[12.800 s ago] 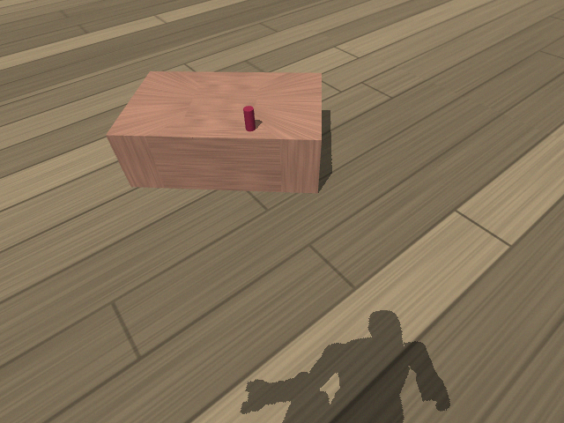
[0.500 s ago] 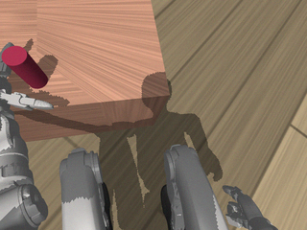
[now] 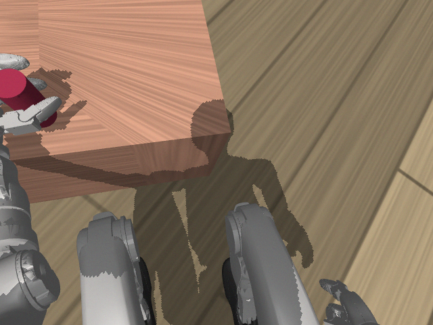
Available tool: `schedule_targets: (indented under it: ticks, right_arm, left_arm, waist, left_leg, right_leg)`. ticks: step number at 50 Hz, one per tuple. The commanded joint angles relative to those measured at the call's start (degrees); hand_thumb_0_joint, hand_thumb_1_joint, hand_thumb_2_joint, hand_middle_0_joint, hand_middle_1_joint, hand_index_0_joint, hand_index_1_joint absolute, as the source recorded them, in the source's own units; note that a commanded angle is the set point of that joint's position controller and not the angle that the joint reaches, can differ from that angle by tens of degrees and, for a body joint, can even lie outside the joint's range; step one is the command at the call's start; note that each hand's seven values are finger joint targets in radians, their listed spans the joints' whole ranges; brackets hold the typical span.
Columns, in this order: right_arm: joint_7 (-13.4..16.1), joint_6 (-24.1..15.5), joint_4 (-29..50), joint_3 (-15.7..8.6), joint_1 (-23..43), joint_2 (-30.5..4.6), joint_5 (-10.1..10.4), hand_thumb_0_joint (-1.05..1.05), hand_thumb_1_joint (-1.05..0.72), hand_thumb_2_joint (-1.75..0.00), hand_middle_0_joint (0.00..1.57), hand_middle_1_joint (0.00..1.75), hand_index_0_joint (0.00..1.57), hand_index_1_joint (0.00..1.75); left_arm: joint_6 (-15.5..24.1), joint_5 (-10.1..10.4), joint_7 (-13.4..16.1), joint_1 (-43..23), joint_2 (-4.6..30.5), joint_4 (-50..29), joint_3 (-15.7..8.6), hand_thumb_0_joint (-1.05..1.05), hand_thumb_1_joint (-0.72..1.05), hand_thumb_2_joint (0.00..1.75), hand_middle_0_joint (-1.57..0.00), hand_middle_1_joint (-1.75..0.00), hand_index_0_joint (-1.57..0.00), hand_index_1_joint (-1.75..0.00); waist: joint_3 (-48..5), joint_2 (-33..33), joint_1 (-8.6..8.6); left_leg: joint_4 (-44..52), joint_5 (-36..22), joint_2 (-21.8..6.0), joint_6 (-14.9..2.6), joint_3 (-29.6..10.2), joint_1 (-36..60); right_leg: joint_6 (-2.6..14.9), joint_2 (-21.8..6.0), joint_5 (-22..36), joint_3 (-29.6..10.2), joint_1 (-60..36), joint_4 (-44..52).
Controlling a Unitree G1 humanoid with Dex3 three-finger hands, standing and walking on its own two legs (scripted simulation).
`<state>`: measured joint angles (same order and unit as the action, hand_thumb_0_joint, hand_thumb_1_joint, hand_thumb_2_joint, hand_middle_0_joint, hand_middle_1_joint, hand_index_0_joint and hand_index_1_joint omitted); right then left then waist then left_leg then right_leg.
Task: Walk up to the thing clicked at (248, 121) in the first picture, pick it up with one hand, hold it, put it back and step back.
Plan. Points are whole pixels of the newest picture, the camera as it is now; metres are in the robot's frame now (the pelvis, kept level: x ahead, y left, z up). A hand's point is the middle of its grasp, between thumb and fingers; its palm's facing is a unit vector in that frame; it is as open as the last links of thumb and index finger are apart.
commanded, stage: close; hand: left
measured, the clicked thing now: (27, 101) +0.49 +0.28 -0.01
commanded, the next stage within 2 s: settle in 0.06 s
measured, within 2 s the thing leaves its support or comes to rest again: leaves its support in 0.46 s
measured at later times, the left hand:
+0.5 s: hand (6, 94) +0.48 +0.29 +0.02, palm faces +0.27 -0.96 -0.02, open 7.0 cm
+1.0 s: hand out of the picture +0.48 +0.31 +0.09, palm faces +0.28 -0.96 -0.02, open 7.0 cm
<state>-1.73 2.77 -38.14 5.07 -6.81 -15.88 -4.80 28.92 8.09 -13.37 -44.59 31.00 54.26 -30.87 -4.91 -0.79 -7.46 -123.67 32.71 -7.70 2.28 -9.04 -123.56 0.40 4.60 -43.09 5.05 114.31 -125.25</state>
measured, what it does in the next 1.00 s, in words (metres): rises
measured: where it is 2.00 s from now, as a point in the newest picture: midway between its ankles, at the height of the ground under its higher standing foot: (193, 311)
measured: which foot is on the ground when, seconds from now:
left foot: down 0.00-1.00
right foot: down 0.00-1.00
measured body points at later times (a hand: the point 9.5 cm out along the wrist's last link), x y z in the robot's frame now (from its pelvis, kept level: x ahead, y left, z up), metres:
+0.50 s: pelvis +0.00 +0.00 +0.01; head +0.21 +0.05 +0.41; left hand +0.46 +0.34 +0.03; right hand +0.12 -0.26 -0.12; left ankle +0.11 +0.16 -0.36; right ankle +0.08 -0.11 -0.36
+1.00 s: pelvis +0.01 +0.01 +0.07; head +0.22 +0.06 +0.47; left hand +0.46 +0.36 +0.09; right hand +0.12 -0.26 -0.05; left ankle +0.11 +0.16 -0.36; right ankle +0.08 -0.11 -0.36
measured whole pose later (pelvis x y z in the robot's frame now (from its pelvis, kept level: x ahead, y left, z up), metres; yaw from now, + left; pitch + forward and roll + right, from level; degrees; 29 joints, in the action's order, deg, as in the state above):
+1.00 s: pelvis +0.01 +0.01 +0.07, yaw +2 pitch +34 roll -5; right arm 0.0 2.1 -38.7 1.8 -9.3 -15.4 -2.1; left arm 23.2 8.0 -12.8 -42.1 29.2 48.7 -29.8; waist -8.6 0.1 -5.9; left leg -110.4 32.9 -7.4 1.7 -5.9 -112.2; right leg 0.1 3.6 -42.4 3.4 103.5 -111.6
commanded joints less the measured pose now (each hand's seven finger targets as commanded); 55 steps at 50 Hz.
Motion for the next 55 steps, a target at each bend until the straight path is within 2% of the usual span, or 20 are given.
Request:
schedule_targets:
  ticks: [1, 3, 5, 8, 11, 18, 22, 24, 25, 27, 29, 33, 35, 36, 39, 43, 47, 50, 52, 55]
  right_arm:
    - [0.7, -0.6, 3.1, -4.0, -7.1, -11.4, -0.1, 0.00, -0.90, -0.89, 0.20, 0.30, 0.20, 0.30]
    - [0.7, -0.7, 2.6, -3.9, -7.4, -11.3, -0.2, 0.00, -0.91, -0.89, 0.20, 0.30, 0.20, 0.30]
    - [0.6, -0.5, 2.6, -4.1, -8.0, -11.6, -0.2, 0.00, -0.90, -0.90, 0.20, 0.30, 0.20, 0.30]
    - [0.5, -0.5, 2.9, -3.9, -7.5, -11.4, -0.2, 0.00, -0.91, -0.90, 0.20, 0.30, 0.20, 0.30]
    - [0.6, -0.5, 3.1, -4.1, -6.9, -11.6, -0.1, 0.00, -0.90, -0.90, 0.20, 0.30, 0.20, 0.30]
    - [0.8, 0.0, 3.4, -4.7, -8.1, -11.7, 0.1, 0.00, -0.90, -0.90, 0.20, 0.30, 0.20, 0.30]
    - [1.1, 0.2, 3.3, -5.2, -8.7, -11.1, 0.4, 0.00, -0.89, -0.90, 0.20, 0.30, 0.20, 0.30]
    - [1.3, 0.1, 2.0, -5.5, -9.2, -10.8, 0.6, 0.00, -0.90, -0.90, 0.20, 0.30, 0.20, 0.30]
    - [1.5, 0.1, 2.5, -5.7, -8.8, -10.9, 0.8, 0.00, -0.90, -0.90, 0.20, 0.30, 0.20, 0.30]
    - [1.7, 0.2, 1.4, -5.9, -9.5, -10.6, 1.0, 0.00, -0.89, -0.90, 0.20, 0.30, 0.20, 0.30]
    - [2.0, 0.0, 2.4, -6.1, -9.3, -10.4, 1.4, 0.00, -0.89, -0.90, 0.20, 0.30, 0.20, 0.30]
    - [2.3, -0.5, 2.1, -6.2, -9.8, -10.1, 2.2, 0.00, -0.89, -0.90, 0.20, 0.30, 0.20, 0.30]
    - [2.5, -0.8, 1.5, -6.3, -10.3, -9.9, 2.5, 0.00, -0.89, -0.90, 0.20, 0.30, 0.20, 0.30]
    - [2.5, -1.0, 1.9, -6.4, -9.9, -10.1, 2.6, 0.00, -0.89, -0.90, 0.20, 0.30, 0.20, 0.30]
    - [2.5, -1.3, 3.0, -6.5, -9.5, -9.8, 2.9, 0.00, -0.89, -0.89, 0.20, 0.30, 0.20, 0.30]
    - [2.5, -1.7, 1.8, -6.8, -10.3, -9.6, 2.8, 0.00, -0.89, -0.90, 0.20, 0.30, 0.20, 0.30]
    - [2.4, -1.5, 1.9, -7.1, -10.8, -9.9, 2.6, 0.00, -0.89, -0.89, 0.20, 0.30, 0.20, 0.30]
    - [2.5, -1.5, 1.4, -7.1, -11.1, -9.5, 2.6, 0.00, -0.88, -0.89, 0.20, 0.30, 0.20, 0.30]
    - [2.6, -1.7, 1.1, -6.9, -10.6, -9.5, 2.6, 0.00, -0.89, -0.90, 0.20, 0.30, 0.20, 0.30]
    - [2.5, -1.6, 1.3, -7.1, -10.9, -9.5, 2.6, 0.00, -0.89, -0.90, 0.20, 0.30, 0.20, 0.30]
  left_arm:
    - [3.3, 0.6, 0.3, -16.7, 15.3, -9.8, -1.9, 0.00, 0.19, 0.81, -1.22, -1.06, -1.23, -1.04]
    - [3.6, 0.8, -0.1, -18.4, 15.2, -11.3, -1.3, 0.00, 0.22, 0.86, -1.27, -1.11, -1.28, -1.09]
    - [3.4, 0.4, -0.2, -17.4, 16.8, -10.9, -2.4, 0.00, 0.30, 0.96, -1.33, -1.20, -1.33, -1.19]
    - [3.2, 0.8, -0.3, -16.4, 15.0, -8.7, -1.9, 0.00, 0.33, 1.10, -1.42, -1.33, -1.43, -1.32]
    - [3.2, 0.4, -0.2, -17.1, 16.1, -9.2, -1.9, 0.00, 0.40, 1.28, -1.39, -1.46, -1.41, -1.45]
    - [2.0, 0.3, 0.7, -19.6, 17.2, -16.2, -2.5, 0.00, 0.38, 1.39, -1.45, -1.57, -1.47, -1.56]
    - [1.4, 0.2, 1.5, -21.1, 17.8, -20.1, -2.1, 0.00, 0.34, 1.42, -1.48, -1.61, -1.50, -1.60]
    - [1.1, 0.0, 1.6, -21.8, 17.0, -20.4, -1.1, 0.00, 0.34, 1.44, -1.49, -1.63, -1.52, -1.63]
    - [0.8, -0.1, 1.9, -20.9, 18.3, -20.6, -1.9, 0.00, 0.33, 1.44, -1.49, -1.63, -1.51, -1.63]
    - [0.1, 0.1, 1.8, -20.0, 16.4, -19.0, -0.9, 0.00, 0.31, 1.44, -1.48, -1.63, -1.50, -1.63]
    - [-0.5, 0.6, 1.9, -19.6, 17.7, -20.9, -1.7, 0.00, 0.29, 1.42, -1.47, -1.61, -1.50, -1.61]
    - [-2.0, 1.5, 1.2, -16.4, 13.4, -16.4, -0.3, 0.00, 0.27, 1.44, -1.47, -1.63, -1.50, -1.62]
    - [-2.3, 1.3, 0.9, -14.8, 13.5, -14.1, 0.0, 0.00, 0.29, 1.43, -1.48, -1.62, -1.51, -1.61]
    - [-2.1, 1.4, 0.8, -15.3, 15.3, -16.1, -1.1, 0.00, 0.29, 1.43, -1.47, -1.62, -1.51, -1.61]
    - [-1.9, 2.2, 0.3, -16.9, 15.1, -17.8, -1.3, 0.00, 0.28, 1.41, -1.48, -1.62, -1.52, -1.61]
    - [-1.5, 1.7, 0.1, -17.6, 14.4, -17.4, -0.5, 0.00, 0.31, 1.41, -1.46, -1.60, -1.50, -1.58]
    - [-0.8, 1.1, 0.6, -19.8, 16.6, -22.4, -1.3, 0.00, 0.34, 1.40, -1.45, -1.58, -1.49, -1.57]
    - [-0.9, 1.0, 1.3, -18.5, 14.3, -19.5, -0.7, 0.00, 0.35, 1.43, -1.45, -1.59, -1.49, -1.58]
    - [-0.7, 1.4, 1.4, -18.3, 14.8, -19.0, -1.0, 0.00, 0.33, 1.43, -1.44, -1.59, -1.48, -1.58]
    - [-0.8, 1.4, 1.3, -17.4, 14.3, -19.7, -0.8, 0.00, 0.33, 1.41, -1.44, -1.57, -1.47, -1.56]
  waist:
    - [-37.3, 10.0, 1.10]
    - [-37.4, 11.0, 0.64]
    - [-38.8, 10.9, 1.24]
    - [-36.6, 10.0, 0.59]
    - [-35.6, 9.9, 0.89]
    - [-41.9, 13.3, 1.74]
    - [-44.2, 13.8, 1.68]
    - [-42.2, 15.0, 1.63]
    - [-42.4, 14.3, 2.00]
    - [-40.6, 14.5, 1.39]
    - [-42.0, 13.2, 2.15]
    - [-38.5, 10.8, 1.23]
    - [-35.7, 7.9, 0.85]
    - [-36.5, 8.3, 1.75]
    - [-38.4, 8.7, 2.22]
    - [-38.2, 10.0, 1.87]
    - [-43.6, 14.8, 3.72]
    - [-41.6, 13.3, 2.73]
    - [-40.1, 12.2, 2.65]
    - [-41.9, 11.0, 3.05]
  left_leg:
    - [9.8, -3.5, 1.4, -3.41, 4.1, 29.2]
    - [9.7, -3.7, 1.3, -3.38, 4.1, 30.0]
    - [9.4, -5.4, 1.3, -3.50, 4.3, 30.7]
    - [9.4, -3.6, 1.3, -3.48, 4.1, 28.6]
    - [10.1, -1.1, 1.3, -3.32, 4.0, 28.2]
    - [11.2, -5.7, 1.3, -3.29, 3.9, 34.9]
    - [12.1, -6.6, 1.3, -3.47, 4.2, 36.6]
    - [14.1, -3.6, 1.3, -3.20, 3.8, 38.0]
    - [14.5, -3.1, 1.3, -3.23, 3.9, 37.8]
    - [16.1, -1.1, 1.3, -3.10, 3.3, 38.8]
    - [16.5, -2.6, 1.6, -3.32, 4.2, 38.0]
    - [18.8, -2.4, 1.6, -3.48, 3.5, 38.8]
    - [18.8, -2.5, 1.7, -3.89, 3.8, 36.2]
    - [19.2, -3.4, 1.8, -3.91, 4.0, 36.8]
    - [20.6, -4.0, 1.9, -3.94, 4.3, 38.9]
    - [21.7, -4.9, 1.8, -3.87, 4.4, 41.3]
    - [24.1, -7.7, 1.9, -3.39, 3.5, 49.9]
    - [25.4, -6.3, 1.9, -3.39, 3.2, 49.3]
    - [25.1, -6.8, 2.0, -3.74, 3.8, 47.9]
    - [25.6, -8.8, 2.2, -3.97, 4.1, 49.3]
  right_leg:
    - [1.18, 0.9, 11.4, 1.0, -15.0, 17.8]
    - [1.11, 0.9, 11.5, 1.0, -14.8, 18.0]
    - [1.04, 1.0, 13.0, 0.8, -16.3, 18.1]
    - [1.05, 1.0, 11.5, 1.3, -15.0, 17.7]
    - [1.25, 1.0, 9.0, 1.2, -14.1, 18.1]
    - [1.40, 0.9, 13.3, 1.5, -15.9, 18.1]
    - [1.09, 0.7, 14.0, 0.3, -18.5, 20.2]
    - [1.56, 0.6, 11.2, 0.5, -16.0, 20.6]
    - [1.51, 0.6, 10.4, 0.1, -16.6, 21.6]
    - [1.66, 0.4, 9.0, 0.4, -15.4, 22.1]
    - [1.36, 0.2, 9.9, -1.1, -18.6, 24.5]
    - [1.50, 0.2, 10.3, -0.4, -17.6, 25.6]
    - [1.17, 0.1, 10.3, -0.9, -19.0, 27.2]
    - [1.26, 0.0, 11.2, -1.2, -20.0, 27.3]
    - [1.29, -0.2, 11.5, -1.7, -21.3, 28.7]
    - [1.26, -0.3, 12.3, -2.1, -21.3, 29.8]
    - [1.90, -0.5, 14.3, -1.1, -21.0, 29.1]
    - [1.72, -0.5, 13.3, -1.0, -21.4, 30.4]
    - [1.46, -0.6, 13.7, -1.8, -22.2, 31.6]
    - [1.30, -0.6, 15.2, -2.0, -24.6, 32.8]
